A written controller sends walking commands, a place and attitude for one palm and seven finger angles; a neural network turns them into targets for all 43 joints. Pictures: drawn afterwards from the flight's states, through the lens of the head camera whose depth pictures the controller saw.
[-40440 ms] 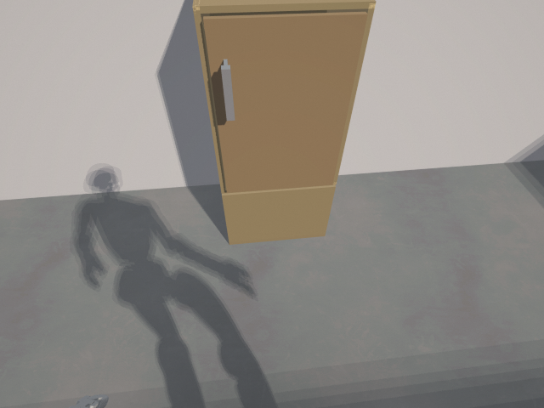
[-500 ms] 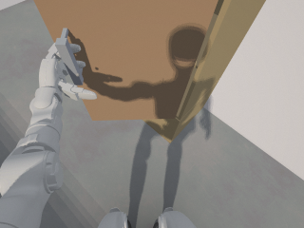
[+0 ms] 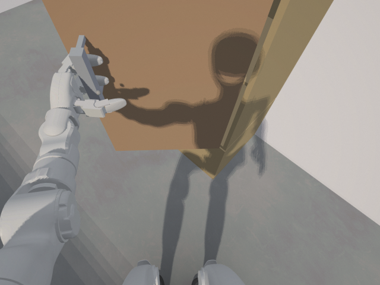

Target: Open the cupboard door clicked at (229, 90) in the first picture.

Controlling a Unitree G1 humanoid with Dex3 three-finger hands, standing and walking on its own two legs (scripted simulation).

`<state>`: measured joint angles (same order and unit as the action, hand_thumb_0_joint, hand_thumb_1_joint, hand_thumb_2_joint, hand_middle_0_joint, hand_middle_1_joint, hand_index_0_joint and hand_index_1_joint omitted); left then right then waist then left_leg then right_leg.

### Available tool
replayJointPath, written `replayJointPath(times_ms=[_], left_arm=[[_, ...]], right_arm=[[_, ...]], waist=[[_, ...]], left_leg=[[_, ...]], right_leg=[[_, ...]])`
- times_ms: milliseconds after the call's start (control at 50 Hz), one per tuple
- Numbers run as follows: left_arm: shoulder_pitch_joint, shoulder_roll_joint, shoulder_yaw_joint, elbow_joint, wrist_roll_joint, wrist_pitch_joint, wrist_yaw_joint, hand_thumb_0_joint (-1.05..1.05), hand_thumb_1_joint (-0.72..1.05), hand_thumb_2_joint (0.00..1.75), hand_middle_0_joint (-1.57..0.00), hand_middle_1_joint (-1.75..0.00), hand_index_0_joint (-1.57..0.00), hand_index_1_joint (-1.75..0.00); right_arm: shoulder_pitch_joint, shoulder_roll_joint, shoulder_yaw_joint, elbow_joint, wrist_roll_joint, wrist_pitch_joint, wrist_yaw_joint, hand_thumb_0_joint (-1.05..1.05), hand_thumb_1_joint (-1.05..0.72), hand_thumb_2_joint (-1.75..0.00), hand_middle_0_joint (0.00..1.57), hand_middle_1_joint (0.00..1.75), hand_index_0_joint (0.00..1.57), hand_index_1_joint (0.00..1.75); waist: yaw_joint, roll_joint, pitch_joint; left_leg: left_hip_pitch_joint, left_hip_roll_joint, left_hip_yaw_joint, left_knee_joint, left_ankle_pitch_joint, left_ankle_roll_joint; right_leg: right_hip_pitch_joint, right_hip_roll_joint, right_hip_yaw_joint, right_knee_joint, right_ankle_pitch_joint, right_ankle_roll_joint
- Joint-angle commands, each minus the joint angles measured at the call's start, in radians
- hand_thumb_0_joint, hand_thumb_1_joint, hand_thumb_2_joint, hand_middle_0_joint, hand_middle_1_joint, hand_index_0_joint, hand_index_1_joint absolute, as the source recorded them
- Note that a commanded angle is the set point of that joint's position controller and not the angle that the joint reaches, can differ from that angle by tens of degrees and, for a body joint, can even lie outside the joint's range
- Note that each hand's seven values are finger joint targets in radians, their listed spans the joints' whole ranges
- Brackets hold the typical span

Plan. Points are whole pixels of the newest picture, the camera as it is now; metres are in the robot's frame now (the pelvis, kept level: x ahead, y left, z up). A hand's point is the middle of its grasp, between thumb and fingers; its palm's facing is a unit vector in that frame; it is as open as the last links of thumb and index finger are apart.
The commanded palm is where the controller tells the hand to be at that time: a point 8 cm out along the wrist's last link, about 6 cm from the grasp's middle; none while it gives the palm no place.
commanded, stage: close the thumb around the handle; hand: left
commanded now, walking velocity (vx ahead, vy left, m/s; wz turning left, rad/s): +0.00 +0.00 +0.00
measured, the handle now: (90, 73) +0.55 +0.17 +0.08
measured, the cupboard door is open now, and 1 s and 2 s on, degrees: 46 63 87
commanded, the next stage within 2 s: pull the door open along its arc in 0.40 s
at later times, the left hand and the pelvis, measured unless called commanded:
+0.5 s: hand (97, 92) +0.50 +0.15 +0.08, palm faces -0.02 -1.00 -0.01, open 5.8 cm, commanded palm +0.48 +0.20 +0.08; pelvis +0.00 +0.00 +0.00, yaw +0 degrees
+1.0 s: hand (107, 136) +0.39 +0.13 +0.08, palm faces +0.08 -0.99 +0.07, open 6.3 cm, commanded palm +0.34 +0.19 +0.08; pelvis +0.02 +0.01 +0.02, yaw -1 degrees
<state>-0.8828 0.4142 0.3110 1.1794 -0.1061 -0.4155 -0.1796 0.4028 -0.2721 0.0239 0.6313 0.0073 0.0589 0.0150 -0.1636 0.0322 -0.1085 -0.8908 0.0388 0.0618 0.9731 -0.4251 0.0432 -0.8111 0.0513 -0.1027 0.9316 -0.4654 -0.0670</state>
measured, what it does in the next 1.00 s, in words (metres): stands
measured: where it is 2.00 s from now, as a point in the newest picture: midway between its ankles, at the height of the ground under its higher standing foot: outside the picture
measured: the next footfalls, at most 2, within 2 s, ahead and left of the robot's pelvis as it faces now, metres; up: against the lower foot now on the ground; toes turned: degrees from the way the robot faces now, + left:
none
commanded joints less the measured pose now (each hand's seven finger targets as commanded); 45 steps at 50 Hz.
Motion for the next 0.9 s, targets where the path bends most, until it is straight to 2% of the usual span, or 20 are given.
replayJointPath(times_ms=[0, 80, 140, 180, 240, 260, 320, 340, 420, 460, 500, 560, 580, 660, 720, 760, 800, 840, 860, 880], left_arm=[[-0.446, 0.226, 0.033, -0.204, -0.010, -0.069, -0.003, 0.00, 0.40, 0.68, -0.36, -1.30, -0.36, -1.30], [-0.439, 0.241, 0.044, -0.242, -0.010, -0.077, -0.009, 0.00, 0.62, 0.78, -0.38, -1.32, -0.38, -1.32], [-0.444, 0.184, 0.009, -0.217, -0.020, -0.071, -0.014, 0.00, 0.79, 0.85, -0.39, -1.34, -0.39, -1.34], [-0.451, 0.238, 0.043, -0.207, -0.016, -0.065, -0.009, 0.00, 0.90, 0.90, -0.40, -1.35, -0.40, -1.35], [-0.467, 0.186, 0.011, -0.246, -0.016, -0.077, -0.006, 0.00, 0.90, 0.90, -0.40, -1.35, -0.40, -1.35], [-0.453, 0.208, 0.028, -0.235, -0.014, -0.078, -0.002, 0.00, 0.90, 0.90, -0.40, -1.35, -0.40, -1.35], [-0.456, 0.202, 0.018, -0.228, -0.011, -0.076, 0.000, 0.00, 0.90, 0.90, -0.40, -1.35, -0.40, -1.35], [-0.450, 0.221, 0.036, -0.218, -0.009, -0.078, 0.003, 0.00, 0.90, 0.90, -0.40, -1.35, -0.40, -1.35], [-0.443, 0.226, 0.032, -0.211, -0.004, -0.069, 0.000, 0.00, 0.90, 0.90, -0.40, -1.35, -0.40, -1.35], [-0.452, 0.230, 0.037, -0.236, -0.005, -0.078, -0.001, 0.00, 0.90, 0.90, -0.40, -1.35, -0.40, -1.35], [-0.454, 0.183, 0.005, -0.222, -0.009, -0.071, -0.002, 0.00, 0.90, 0.90, -0.40, -1.35, -0.40, -1.35], [-0.379, 0.193, 0.026, -0.242, -0.017, -0.078, -0.003, 0.00, 0.90, 0.90, -0.40, -1.35, -0.40, -1.35], [-0.359, 0.178, 0.016, -0.263, -0.020, -0.078, -0.005, 0.00, 0.90, 0.90, -0.40, -1.35, -0.40, -1.35], [-0.221, 0.151, 0.015, -0.339, -0.042, -0.076, -0.010, 0.00, 0.90, 0.90, -0.40, -1.35, -0.40, -1.35], [-0.077, 0.104, -0.008, -0.421, -0.062, -0.059, -0.014, 0.00, 0.90, 0.90, -0.40, -1.35, -0.40, -1.35], [0.032, 0.083, -0.021, -0.537, -0.075, -0.059, -0.012, 0.00, 0.90, 0.90, -0.40, -1.35, -0.40, -1.35], [0.170, 0.021, -0.059, -0.628, -0.089, -0.048, -0.004, 0.00, 0.90, 0.90, -0.40, -1.35, -0.40, -1.35], [0.275, 0.025, -0.056, -0.703, -0.098, -0.036, 0.009, 0.00, 0.90, 0.90, -0.40, -1.35, -0.40, -1.35], [0.327, 0.012, -0.063, -0.761, -0.101, -0.033, 0.015, 0.00, 0.90, 0.90, -0.40, -1.35, -0.40, -1.35], [0.348, -0.028, 0.077, -0.821, -0.175, -0.016, 0.161, 0.00, 0.90, 0.90, -0.40, -1.35, -0.40, -1.35]], right_arm=[[0.151, -0.172, -0.059, -0.043, -0.001, -0.020, -0.005, 0.00, -0.90, -0.90, 0.20, 0.30, 0.20, 0.30], [0.148, -0.167, -0.058, -0.052, 0.000, -0.020, -0.008, 0.00, -0.90, -0.90, 0.20, 0.30, 0.20, 0.30], [0.150, -0.164, -0.057, -0.051, 0.001, -0.021, -0.007, 0.00, -0.90, -0.90, 0.20, 0.30, 0.20, 0.30], [0.150, -0.174, -0.058, -0.045, 0.001, -0.019, -0.010, 0.00, -0.90, -0.90, 0.20, 0.30, 0.20, 0.30], [0.152, -0.164, -0.060, -0.050, -0.002, -0.024, -0.006, 0.00, -0.90, -0.90, 0.20, 0.30, 0.20, 0.30], [0.150, -0.169, -0.062, -0.044, -0.002, -0.022, -0.006, 0.00, -0.90, -0.90, 0.20, 0.30, 0.20, 0.30], [0.148, -0.169, -0.060, -0.043, -0.002, -0.022, -0.004, 0.00, -0.90, -0.90, 0.20, 0.30, 0.20, 0.30], [0.153, -0.171, -0.060, -0.043, -0.003, -0.022, -0.006, 0.00, -0.90, -0.90, 0.20, 0.30, 0.20, 0.30], [0.148, -0.170, -0.058, -0.049, 0.000, -0.018, -0.009, 0.00, -0.90, -0.90, 0.20, 0.30, 0.20, 0.30], [0.148, -0.168, -0.059, -0.050, -0.001, -0.019, -0.008, 0.00, -0.90, -0.90, 0.20, 0.30, 0.20, 0.30], [0.143, -0.163, -0.058, -0.049, -0.001, -0.020, -0.006, 0.00, -0.90, -0.90, 0.20, 0.30, 0.20, 0.30], [0.140, -0.167, -0.062, -0.060, -0.001, -0.020, -0.004, 0.00, -0.90, -0.90, 0.20, 0.30, 0.20, 0.30], [0.138, -0.164, -0.062, -0.065, 0.000, -0.018, -0.003, 0.00, -0.90, -0.90, 0.20, 0.30, 0.20, 0.30], [0.116, -0.158, -0.065, -0.097, 0.006, -0.011, 0.004, 0.00, -0.90, -0.90, 0.20, 0.30, 0.20, 0.30], [0.087, -0.149, -0.067, -0.128, 0.015, -0.008, 0.009, 0.00, -0.90, -0.90, 0.20, 0.30, 0.20, 0.30], [0.067, -0.144, -0.071, -0.148, 0.021, -0.013, 0.014, 0.00, -0.90, -0.90, 0.20, 0.30, 0.20, 0.30], [0.040, -0.134, -0.073, -0.167, 0.026, -0.019, 0.020, 0.00, -0.90, -0.90, 0.20, 0.30, 0.20, 0.30], [0.023, -0.138, -0.074, -0.182, 0.029, -0.024, 0.022, 0.00, -0.90, -0.90, 0.20, 0.30, 0.20, 0.30], [0.006, -0.133, -0.075, -0.192, 0.030, -0.027, 0.023, 0.00, -0.90, -0.90, 0.20, 0.30, 0.20, 0.30], [-0.042, -0.097, -0.073, -0.195, 0.023, -0.036, 0.021, 0.00, -0.90, -0.90, 0.20, 0.30, 0.20, 0.30]], waist=[[-0.014, 0.044, -0.441], [0.003, 0.073, -0.484], [-0.017, 0.042, -0.435], [-0.010, 0.043, -0.426], [-0.010, 0.090, -0.464], [-0.005, 0.076, -0.471], [-0.012, 0.060, -0.452], [-0.010, 0.050, -0.451], [-0.008, 0.041, -0.441], [0.002, 0.084, -0.474], [-0.014, 0.069, -0.447], [0.015, 0.072, -0.478], [0.016, 0.057, -0.483], [0.052, 0.046, -0.495], [0.075, 0.004, -0.458], [0.102, 0.033, -0.481], [0.114, 0.030, -0.441], [0.123, -0.016, -0.395], [0.132, -0.018, -0.398], [0.219, -0.034, -0.372]], left_leg=[[0.352, -0.030, -0.100, -0.056, 0.360, 0.007], [0.378, -0.031, -0.101, -0.055, 0.406, 0.004], [0.374, -0.031, -0.104, -0.059, 0.386, 0.007], [0.346, -0.030, -0.101, -0.061, 0.355, 0.006], [0.409, -0.029, -0.110, -0.055, 0.408, 0.004], [0.410, -0.026, -0.111, -0.053, 0.406, 0.001], [0.390, -0.027, -0.109, -0.054, 0.391, 0.003], [0.379, -0.029, -0.109, -0.050, 0.395, 0.006], [0.358, -0.029, -0.105, -0.059, 0.372, 0.005], [0.392, -0.030, -0.108, -0.054, 0.404, 0.001], [0.384, -0.029, -0.104, -0.054, 0.382, 0.003], [0.401, -0.030, -0.104, -0.062, 0.400, -0.001], [0.413, -0.028, -0.104, -0.066, 0.417, 0.000], [0.420, -0.033, -0.089, -0.082, 0.451, 0.002], [0.397, -0.037, -0.072, -0.109, 0.430, 0.005], [0.430, -0.038, -0.067, -0.117, 0.487, 0.004], [0.461, -0.034, -0.064, -0.129, 0.510, 0.002], [0.440, -0.035, -0.061, -0.141, 0.509, 0.006], [0.446, -0.036, -0.055, -0.150, 0.502, 0.005], [0.396, -0.039, -0.042, -0.163, 0.472, -0.008]], right_leg=[[0.136, 0.011, 0.110, -0.116, 0.424, 0.052], [0.161, 0.010, 0.110, -0.104, 0.469, 0.049], [0.129, 0.014, 0.101, -0.113, 0.441, 0.050], [0.135, 0.010, 0.108, -0.116, 0.418, 0.052], [0.110, 0.013, 0.097, -0.103, 0.437, 0.046], [0.109, 0.013, 0.098, -0.103, 0.432, 0.047], [0.111, 0.013, 0.099, -0.107, 0.425, 0.049], [0.121, 0.014, 0.101, -0.104, 0.435, 0.048], [0.136, 0.011, 0.105, -0.109, 0.427, 0.050], [0.130, 0.011, 0.102, -0.100, 0.443, 0.046], [0.110, 0.012, 0.100, -0.110, 0.423, 0.050], [0.137, 0.013, 0.097, -0.104, 0.437, 0.045], [0.145, 0.014, 0.093, -0.104, 0.451, 0.045], [0.206, 0.015, 0.094, -0.112, 0.502, 0.045], [0.264, 0.013, 0.094, -0.130, 0.530, 0.048], [0.301, 0.009, 0.093, -0.124, 0.584, 0.044], [0.292, 0.009, 0.086, -0.137, 0.589, 0.045], [0.319, 0.007, 0.085, -0.142, 0.600, 0.046], [0.333, 0.004, 0.089, -0.144, 0.612, 0.051], [0.348, 0.003, 0.072, -0.159, 0.565, 0.050]])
